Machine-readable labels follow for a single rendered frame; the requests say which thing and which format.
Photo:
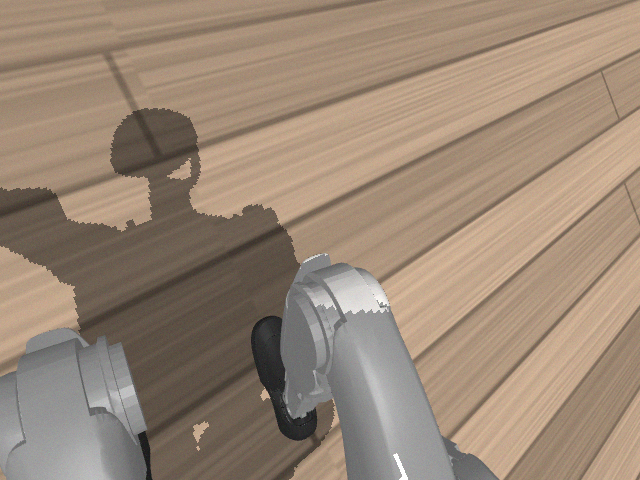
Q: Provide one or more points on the right robot foot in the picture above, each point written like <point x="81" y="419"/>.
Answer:
<point x="265" y="343"/>

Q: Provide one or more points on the right robot hand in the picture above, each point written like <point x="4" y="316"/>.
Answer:
<point x="467" y="466"/>

